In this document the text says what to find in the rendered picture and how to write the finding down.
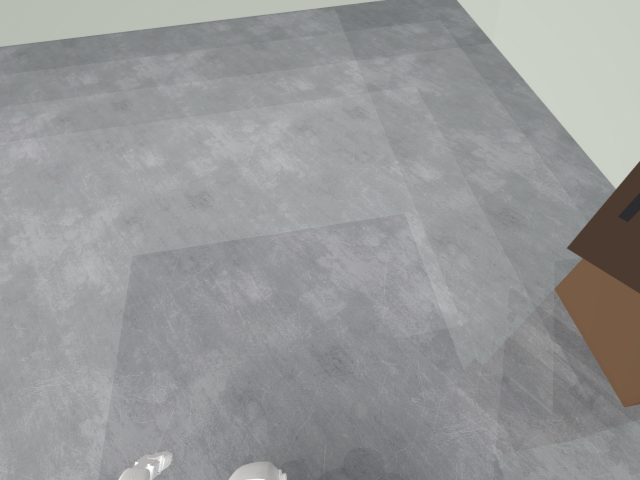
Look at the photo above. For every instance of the handle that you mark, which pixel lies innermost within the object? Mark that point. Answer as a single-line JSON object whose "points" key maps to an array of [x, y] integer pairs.
{"points": [[631, 209]]}

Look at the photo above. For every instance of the robot left hand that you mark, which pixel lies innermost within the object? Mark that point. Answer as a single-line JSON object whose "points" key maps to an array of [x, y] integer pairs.
{"points": [[148, 467]]}

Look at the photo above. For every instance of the cupboard door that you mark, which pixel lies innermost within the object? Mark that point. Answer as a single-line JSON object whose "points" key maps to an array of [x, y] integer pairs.
{"points": [[611, 243]]}

